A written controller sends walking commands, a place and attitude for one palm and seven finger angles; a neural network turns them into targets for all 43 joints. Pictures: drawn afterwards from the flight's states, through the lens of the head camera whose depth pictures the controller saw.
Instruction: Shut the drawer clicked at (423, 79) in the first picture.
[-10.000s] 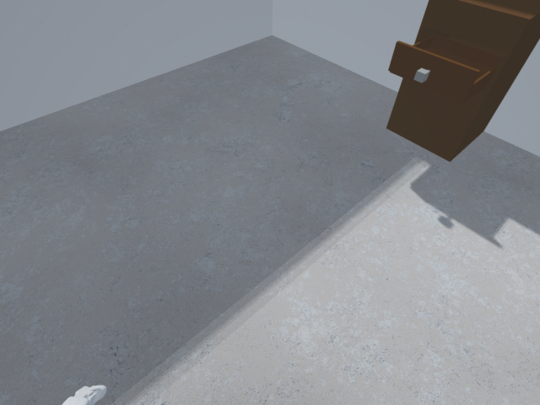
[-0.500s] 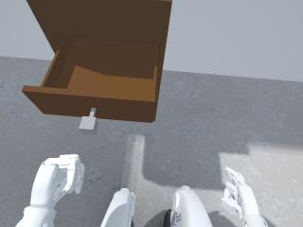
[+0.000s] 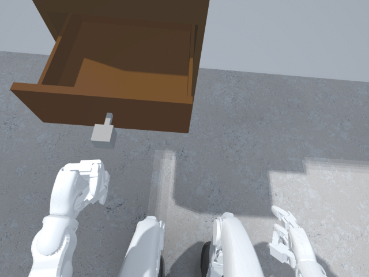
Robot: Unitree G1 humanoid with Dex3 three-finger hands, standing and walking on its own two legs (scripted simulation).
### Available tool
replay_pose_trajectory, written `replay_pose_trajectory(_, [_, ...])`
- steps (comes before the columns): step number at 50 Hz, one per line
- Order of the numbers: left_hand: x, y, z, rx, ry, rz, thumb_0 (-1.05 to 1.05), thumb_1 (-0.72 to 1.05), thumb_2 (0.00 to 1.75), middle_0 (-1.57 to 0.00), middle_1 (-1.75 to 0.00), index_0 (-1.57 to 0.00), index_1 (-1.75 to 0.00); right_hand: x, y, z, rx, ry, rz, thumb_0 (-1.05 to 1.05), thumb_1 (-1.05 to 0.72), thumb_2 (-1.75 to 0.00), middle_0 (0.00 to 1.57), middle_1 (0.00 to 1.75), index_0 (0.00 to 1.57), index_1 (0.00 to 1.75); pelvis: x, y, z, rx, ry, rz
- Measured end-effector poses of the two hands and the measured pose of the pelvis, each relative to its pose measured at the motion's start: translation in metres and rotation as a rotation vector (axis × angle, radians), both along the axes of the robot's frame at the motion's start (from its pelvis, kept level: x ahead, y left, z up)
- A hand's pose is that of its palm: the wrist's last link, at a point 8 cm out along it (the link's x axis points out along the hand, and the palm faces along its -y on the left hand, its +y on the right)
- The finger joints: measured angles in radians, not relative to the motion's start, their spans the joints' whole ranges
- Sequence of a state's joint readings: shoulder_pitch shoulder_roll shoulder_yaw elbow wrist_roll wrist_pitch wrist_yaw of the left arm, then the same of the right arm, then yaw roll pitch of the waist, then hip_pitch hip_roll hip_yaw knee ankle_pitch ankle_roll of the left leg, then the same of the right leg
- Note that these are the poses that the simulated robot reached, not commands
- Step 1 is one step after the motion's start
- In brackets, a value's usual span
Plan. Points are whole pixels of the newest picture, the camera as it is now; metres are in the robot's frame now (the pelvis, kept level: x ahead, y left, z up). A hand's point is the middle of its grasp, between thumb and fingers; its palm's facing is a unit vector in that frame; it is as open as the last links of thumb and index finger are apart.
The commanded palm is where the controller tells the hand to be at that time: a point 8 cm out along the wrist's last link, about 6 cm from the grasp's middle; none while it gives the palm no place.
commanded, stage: bring the fist close to the handle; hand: left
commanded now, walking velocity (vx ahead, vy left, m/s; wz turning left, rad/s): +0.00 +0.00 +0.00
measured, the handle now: (106, 129) +0.43 +0.21 -0.03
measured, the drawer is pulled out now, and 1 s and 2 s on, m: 0.25 0.25 0.16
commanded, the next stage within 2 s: push the drawer shut in 0.84 s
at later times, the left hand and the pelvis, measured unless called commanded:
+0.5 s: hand (118, 173) +0.33 +0.16 -0.04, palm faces -0.06 -1.00 -0.04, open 3.2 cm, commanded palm +0.31 +0.21 -0.03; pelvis -0.01 +0.00 -0.03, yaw +0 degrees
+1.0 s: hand (117, 172) +0.33 +0.17 -0.03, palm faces -0.06 -1.00 -0.04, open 3.2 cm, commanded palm +0.32 +0.21 -0.03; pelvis -0.01 +0.00 -0.03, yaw +0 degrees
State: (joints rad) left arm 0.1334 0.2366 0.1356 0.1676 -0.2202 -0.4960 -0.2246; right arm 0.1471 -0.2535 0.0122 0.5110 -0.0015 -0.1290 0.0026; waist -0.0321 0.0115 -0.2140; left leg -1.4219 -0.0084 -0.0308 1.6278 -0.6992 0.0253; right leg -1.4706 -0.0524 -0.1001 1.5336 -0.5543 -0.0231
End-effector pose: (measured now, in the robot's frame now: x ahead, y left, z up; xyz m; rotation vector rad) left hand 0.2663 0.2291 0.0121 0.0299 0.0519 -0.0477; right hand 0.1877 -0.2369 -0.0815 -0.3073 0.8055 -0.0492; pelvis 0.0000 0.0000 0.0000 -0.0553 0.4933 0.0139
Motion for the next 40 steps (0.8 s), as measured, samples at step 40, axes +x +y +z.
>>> replay_pose_trajectory(40, [0.042,-0.006,-0.043,0.016,0.003,0.004,0.01,0.90,0.90,-1.40,-1.60,-1.40,-1.60,-0.023,-0.010,-0.050,-0.001,0.144,-0.021,0.01,-0.90,-0.90,0.20,0.30,0.21,0.30,-0.008,-0.004,-0.032,0.003,0.057,-0.006])
